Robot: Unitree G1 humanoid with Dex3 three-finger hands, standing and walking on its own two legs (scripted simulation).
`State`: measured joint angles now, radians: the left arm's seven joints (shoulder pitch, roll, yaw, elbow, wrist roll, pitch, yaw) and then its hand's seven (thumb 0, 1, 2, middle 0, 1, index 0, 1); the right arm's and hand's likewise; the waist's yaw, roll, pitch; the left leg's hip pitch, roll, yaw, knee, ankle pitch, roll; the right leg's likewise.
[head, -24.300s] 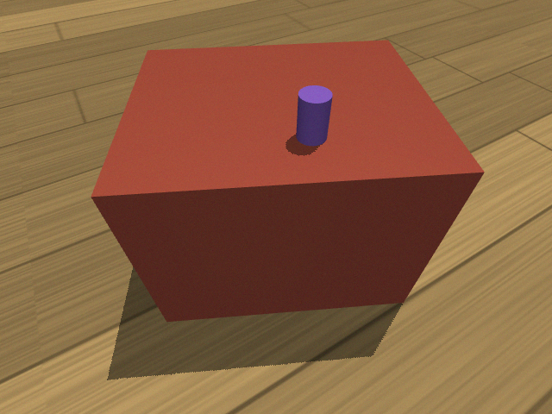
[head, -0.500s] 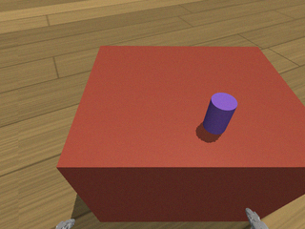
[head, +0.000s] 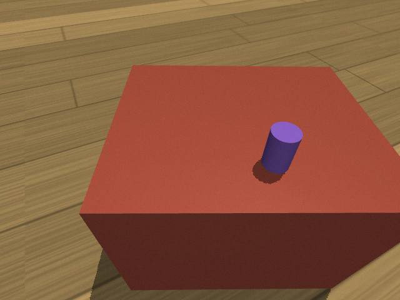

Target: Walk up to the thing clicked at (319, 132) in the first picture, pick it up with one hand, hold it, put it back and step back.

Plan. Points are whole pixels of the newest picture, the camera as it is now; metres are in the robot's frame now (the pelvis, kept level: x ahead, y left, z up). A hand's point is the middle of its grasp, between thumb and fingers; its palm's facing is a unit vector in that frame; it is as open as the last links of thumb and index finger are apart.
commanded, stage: home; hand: right
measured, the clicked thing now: (280, 148) +0.51 -0.21 -0.02
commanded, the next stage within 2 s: stand in 1.28 s
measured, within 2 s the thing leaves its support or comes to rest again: neither
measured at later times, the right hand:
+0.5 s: hand out of the picture +0.08 -0.25 -0.15, palm faces -0.06 +0.93 -0.36, open 17.3 cm
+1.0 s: hand out of the picture +0.09 -0.25 -0.15, palm faces -0.05 +0.93 -0.36, open 17.4 cm
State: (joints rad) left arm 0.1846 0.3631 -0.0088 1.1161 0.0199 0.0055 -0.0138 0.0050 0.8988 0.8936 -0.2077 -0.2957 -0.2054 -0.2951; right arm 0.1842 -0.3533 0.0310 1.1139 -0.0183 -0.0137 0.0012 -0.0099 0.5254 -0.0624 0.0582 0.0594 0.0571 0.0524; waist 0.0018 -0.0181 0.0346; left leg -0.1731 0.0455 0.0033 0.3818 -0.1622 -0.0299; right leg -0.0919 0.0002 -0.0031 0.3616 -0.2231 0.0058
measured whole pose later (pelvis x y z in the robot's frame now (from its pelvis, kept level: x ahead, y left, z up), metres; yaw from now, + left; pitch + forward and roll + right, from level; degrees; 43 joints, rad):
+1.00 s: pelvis +0.01 +0.00 +0.00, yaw +1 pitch -2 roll +0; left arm 0.13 0.35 0.00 1.13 0.01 0.00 0.00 0.00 0.90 0.89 -0.21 -0.30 -0.21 -0.30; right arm 0.12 -0.35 0.02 1.13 -0.01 -0.02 0.00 -0.01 0.52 -0.07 0.06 0.06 0.06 0.05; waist 0.00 -0.01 0.04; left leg -0.15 0.03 -0.01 0.34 -0.16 -0.02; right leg -0.05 -0.01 -0.01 0.31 -0.22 0.02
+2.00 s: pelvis +0.01 +0.01 +0.00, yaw +1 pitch -2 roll +0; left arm 0.14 0.35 0.01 1.12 0.01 -0.01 0.00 0.00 0.90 0.89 -0.21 -0.30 -0.21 -0.30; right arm 0.12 -0.34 0.01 1.13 -0.01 -0.01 0.00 0.00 -0.84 -0.89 0.20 0.30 0.20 0.30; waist 0.00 -0.01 0.04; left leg -0.15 0.02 -0.01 0.34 -0.15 -0.02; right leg -0.05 -0.02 -0.02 0.30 -0.22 0.02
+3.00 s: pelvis +0.03 +0.00 +0.00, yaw +2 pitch -1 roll +0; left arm 0.13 0.35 0.00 1.11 0.01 -0.01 0.00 0.00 0.90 0.89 -0.21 -0.30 -0.21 -0.30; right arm 0.11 -0.35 0.01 1.13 -0.01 -0.01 0.00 0.00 -0.90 -0.90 0.20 0.30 0.20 0.30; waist 0.00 0.00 0.05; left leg -0.14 0.03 -0.02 0.33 -0.16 -0.03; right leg -0.04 -0.02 -0.03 0.29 -0.23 0.01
